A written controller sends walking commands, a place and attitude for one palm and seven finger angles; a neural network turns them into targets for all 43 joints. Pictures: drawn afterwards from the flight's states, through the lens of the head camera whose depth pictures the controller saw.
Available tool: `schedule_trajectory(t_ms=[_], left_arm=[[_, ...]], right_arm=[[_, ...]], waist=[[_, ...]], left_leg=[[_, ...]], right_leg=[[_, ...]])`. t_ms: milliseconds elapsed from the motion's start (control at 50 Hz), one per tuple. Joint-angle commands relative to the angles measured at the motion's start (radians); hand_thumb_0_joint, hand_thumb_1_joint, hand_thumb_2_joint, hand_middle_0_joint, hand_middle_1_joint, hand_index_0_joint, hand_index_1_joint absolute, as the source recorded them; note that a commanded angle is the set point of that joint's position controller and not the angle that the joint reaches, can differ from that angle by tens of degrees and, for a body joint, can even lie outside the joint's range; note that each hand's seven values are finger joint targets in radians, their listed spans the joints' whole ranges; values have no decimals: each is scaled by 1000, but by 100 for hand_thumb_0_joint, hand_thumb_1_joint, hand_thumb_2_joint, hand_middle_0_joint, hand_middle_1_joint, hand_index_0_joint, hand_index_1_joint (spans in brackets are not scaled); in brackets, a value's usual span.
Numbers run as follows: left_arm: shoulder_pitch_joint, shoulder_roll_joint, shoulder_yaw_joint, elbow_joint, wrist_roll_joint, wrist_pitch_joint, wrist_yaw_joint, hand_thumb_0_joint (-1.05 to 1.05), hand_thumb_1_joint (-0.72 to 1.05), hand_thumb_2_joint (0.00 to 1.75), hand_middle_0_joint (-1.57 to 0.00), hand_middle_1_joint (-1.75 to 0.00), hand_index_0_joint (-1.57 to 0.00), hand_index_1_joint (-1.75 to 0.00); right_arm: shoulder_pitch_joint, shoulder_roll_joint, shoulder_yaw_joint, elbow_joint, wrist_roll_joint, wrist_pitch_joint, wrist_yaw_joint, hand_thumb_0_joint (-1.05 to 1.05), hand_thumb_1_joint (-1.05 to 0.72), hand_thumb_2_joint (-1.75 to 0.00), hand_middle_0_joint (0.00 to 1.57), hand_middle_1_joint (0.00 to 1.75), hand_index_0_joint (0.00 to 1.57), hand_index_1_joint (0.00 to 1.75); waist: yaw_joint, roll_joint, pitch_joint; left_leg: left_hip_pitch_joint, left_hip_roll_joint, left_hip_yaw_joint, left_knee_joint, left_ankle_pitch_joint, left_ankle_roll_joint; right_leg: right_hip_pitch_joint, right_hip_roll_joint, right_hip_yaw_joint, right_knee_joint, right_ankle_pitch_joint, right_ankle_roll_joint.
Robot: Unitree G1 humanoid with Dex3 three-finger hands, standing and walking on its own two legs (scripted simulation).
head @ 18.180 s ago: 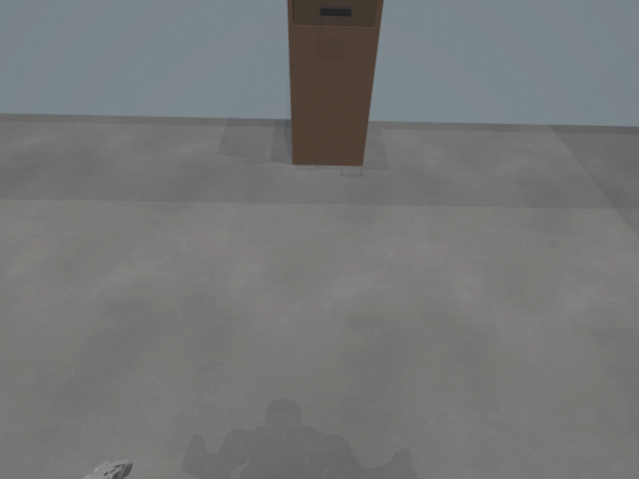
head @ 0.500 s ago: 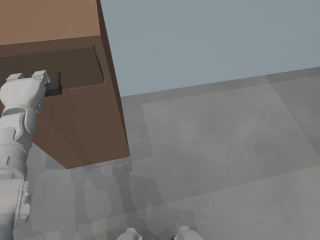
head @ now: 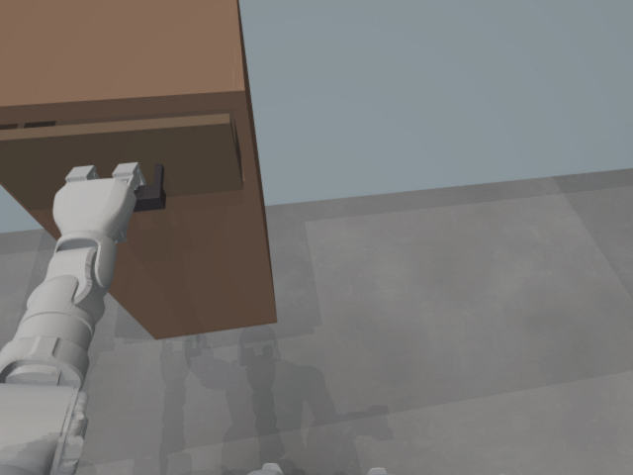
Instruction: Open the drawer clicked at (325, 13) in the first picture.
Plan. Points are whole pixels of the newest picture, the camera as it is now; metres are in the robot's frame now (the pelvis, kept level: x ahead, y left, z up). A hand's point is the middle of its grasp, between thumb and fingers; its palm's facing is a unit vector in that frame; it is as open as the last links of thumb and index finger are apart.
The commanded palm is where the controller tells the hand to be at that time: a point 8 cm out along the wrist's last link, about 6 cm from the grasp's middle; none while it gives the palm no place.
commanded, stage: pull the drawer open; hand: left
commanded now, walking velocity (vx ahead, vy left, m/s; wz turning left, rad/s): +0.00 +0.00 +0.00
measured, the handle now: (119, 187) +0.48 +0.29 +0.04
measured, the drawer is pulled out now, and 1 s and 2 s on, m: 0.02 0.07 0.21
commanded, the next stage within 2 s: none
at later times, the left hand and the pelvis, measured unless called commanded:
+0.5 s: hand (116, 230) +0.42 +0.29 +0.02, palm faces -0.06 -0.01 -1.00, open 6.1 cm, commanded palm +0.38 +0.27 +0.07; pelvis -0.01 -0.02 +0.00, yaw -1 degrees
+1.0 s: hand (111, 262) +0.37 +0.28 +0.02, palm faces +0.00 -0.01 -1.00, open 6.0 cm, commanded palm +0.36 +0.28 +0.07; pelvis +0.01 +0.00 +0.01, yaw +1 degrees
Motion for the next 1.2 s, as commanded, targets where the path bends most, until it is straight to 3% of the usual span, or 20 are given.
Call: schedule_trajectory(t_ms=[0,260,300,400,440,500,640,700,760,780,800,820,840,880,920,1000,1020,1100,1140,1180], left_arm=[[-444,315,91,-95,-14,32,25,0,90,90,-40,-135,-40,-135],[-489,329,74,-47,0,-28,27,0,90,90,-40,-135,-40,-135],[-504,366,102,-60,0,-36,30,0,90,90,-40,-135,-40,-135],[-323,291,86,-93,-25,-40,28,0,90,90,-40,-135,-40,-135],[-243,284,92,-96,-41,-34,23,0,90,90,-40,-135,-40,-135],[-116,266,102,-203,-59,-31,19,0,90,90,-40,-135,-40,-135],[165,187,102,-400,-95,22,19,0,90,90,-40,-135,-40,-135],[255,194,127,-509,-93,53,28,0,90,90,-40,-135,-40,-135],[345,141,105,-618,-95,89,35,0,90,90,-40,-135,-40,-135],[212,197,125,-579,-81,105,43,0,90,90,-40,-135,-40,-135],[32,194,91,-528,-64,114,48,0,90,90,-40,-135,-40,-135],[-104,212,89,-528,-52,112,54,0,90,90,-40,-135,-40,-135],[-28,208,97,-446,-37,124,51,0,90,90,-40,-135,-40,-135],[-35,240,113,-439,-22,133,49,0,90,90,-40,-135,-40,-135],[-107,203,65,-467,-22,137,40,0,90,90,-40,-135,-40,-135],[-138,204,60,-399,-32,128,9,0,90,90,-40,-135,-40,-135],[-135,183,41,-374,-35,122,3,0,90,90,-40,-135,-40,-135],[-186,240,79,-328,-34,70,-10,0,90,90,-40,-135,-40,-135],[-184,204,53,-288,-27,44,-10,0,90,90,-40,-135,-40,-135],[-116,219,80,-293,-26,20,-7,0,90,90,-40,-135,-40,-135]], right_arm=[[156,-182,-64,-45,2,-5,-23,0,-90,-90,20,30,20,30],[176,-177,-58,-49,6,-25,-34,0,-90,-90,20,30,20,30],[181,-183,-59,-42,3,-27,-36,0,-90,-90,20,30,20,30],[161,-171,-68,-56,9,-28,-27,0,-90,-90,20,30,20,30],[154,-171,-69,-61,14,-28,-27,0,-90,-90,20,30,20,30],[117,-167,-72,-88,19,-31,-23,0,-90,-90,20,30,20,30],[64,-163,-78,-126,28,-44,-11,0,-90,-90,20,30,20,30],[33,-163,-76,-141,24,-52,-4,0,-90,-90,20,30,20,30],[3,-154,-75,-160,18,-66,5,0,-90,-90,20,30,20,30],[12,-166,-70,-135,19,-60,-4,0,-90,-90,20,30,20,30],[30,-171,-66,-109,15,-54,-15,0,-90,-90,20,30,20,30],[42,-174,-65,-106,11,-56,-21,0,-90,-90,20,30,20,30],[41,-164,-66,-99,9,-57,-25,0,-90,-90,20,30,20,30],[33,-160,-60,-103,8,-52,-32,0,-90,-90,20,30,20,30],[38,-152,-60,-105,8,-46,-36,0,-90,-90,20,30,20,30],[33,-150,-55,-97,7,-33,-47,0,-90,-90,20,30,20,30],[28,-146,-53,-102,9,-33,-49,0,-90,-90,20,30,20,30],[23,-148,-45,-106,7,-28,-60,0,-90,-90,20,30,20,30],[28,-141,-46,-106,11,-33,-59,0,-90,-90,20,30,20,30],[25,-140,-50,-113,9,-35,-55,0,-90,-90,20,30,20,30]], waist=[[-30,52,-354],[-38,70,-352],[-34,64,-375],[6,84,-403],[16,40,-380],[47,82,-404],[55,22,-322],[68,46,-334],[71,54,-327],[36,47,-287],[-10,35,-230],[-22,49,-231],[0,51,-223],[29,59,-284],[22,119,-346],[14,36,-340],[14,38,-317],[19,4,-297],[18,1,-267],[44,18,-288]], left_leg=[[351,50,-39,-88,587,-63],[252,31,-17,-83,396,-37],[243,32,-17,-81,397,-35],[275,34,1,-98,432,-38],[256,36,8,-108,424,-32],[290,39,18,-125,497,-33],[333,58,9,-136,679,-32],[382,68,-8,-138,771,-44],[433,76,-23,-132,844,-52],[425,77,-31,-131,816,-59],[402,74,-39,-127,746,-60],[397,70,-38,-130,684,-59],[389,59,-31,-134,651,-59],[404,49,-23,-135,658,-63],[472,50,-31,-118,763,-74],[433,44,-27,-116,731,-69],[419,39,-20,-118,694,-61],[337,23,-9,-130,554,-44],[322,21,-7,-131,503,-41],[310,19,1,-135,474,-39]], right_leg=[[64,30,-58,-43,289,-60],[55,32,-43,-42,235,-63],[74,31,-39,-38,244,-63],[126,33,-38,-49,274,-66],[156,35,-35,-56,289,-63],[208,33,-28,-64,336,-68],[248,29,-34,-79,433,-56],[257,25,-38,-73,453,-56],[251,19,-47,-71,472,-48],[215,22,-51,-71,451,-47],[156,24,-59,-72,399,-46],[128,23,-64,-71,362,-46],[136,25,-66,-69,332,-53],[180,23,-57,-68,355,-61],[172,20,-59,-59,398,-62],[203,20,-55,-67,410,-60],[200,18,-53,-71,403,-59],[231,15,-42,-74,380,-62],[199,15,-46,-76,344,-63],[217,17,-40,-74,332,-67]])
